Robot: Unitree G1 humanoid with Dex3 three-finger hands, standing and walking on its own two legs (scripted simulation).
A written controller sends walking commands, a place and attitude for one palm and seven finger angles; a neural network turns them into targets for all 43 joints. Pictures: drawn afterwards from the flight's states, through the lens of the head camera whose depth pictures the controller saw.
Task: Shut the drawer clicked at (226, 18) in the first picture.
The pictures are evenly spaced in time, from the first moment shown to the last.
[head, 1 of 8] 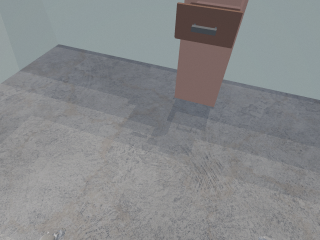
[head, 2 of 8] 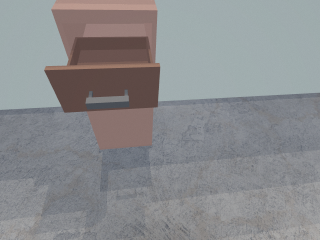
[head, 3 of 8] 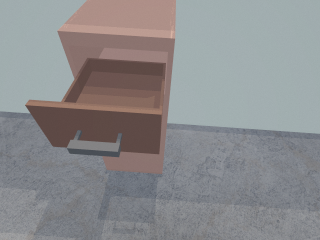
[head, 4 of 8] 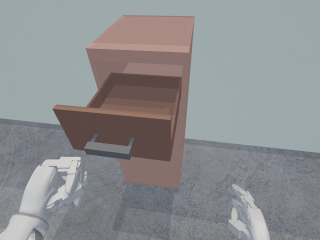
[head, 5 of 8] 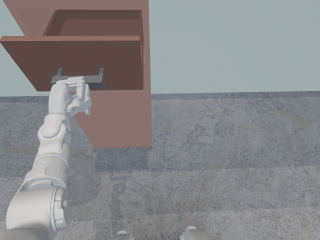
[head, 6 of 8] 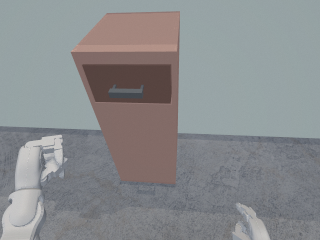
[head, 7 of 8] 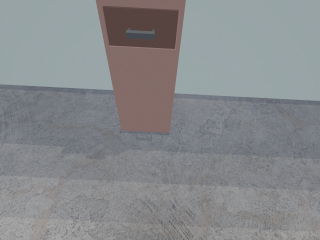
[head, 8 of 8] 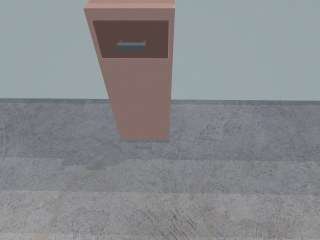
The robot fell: no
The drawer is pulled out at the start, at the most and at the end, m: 0.29 0.29 0.00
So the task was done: yes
